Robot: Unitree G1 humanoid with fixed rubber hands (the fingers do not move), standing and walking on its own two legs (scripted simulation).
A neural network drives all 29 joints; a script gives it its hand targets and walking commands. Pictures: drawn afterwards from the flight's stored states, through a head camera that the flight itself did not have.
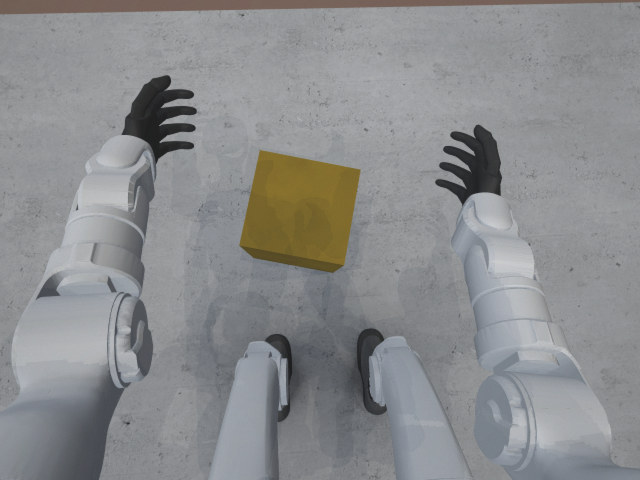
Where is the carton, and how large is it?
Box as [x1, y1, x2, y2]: [239, 150, 360, 272]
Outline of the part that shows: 260,150 239,245 253,257 333,272 344,263 360,170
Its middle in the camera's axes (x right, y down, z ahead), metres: -0.04 -0.05 +0.90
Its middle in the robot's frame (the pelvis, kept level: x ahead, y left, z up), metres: +0.50 +0.03 -0.53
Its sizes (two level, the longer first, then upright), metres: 0.210 0.200 0.250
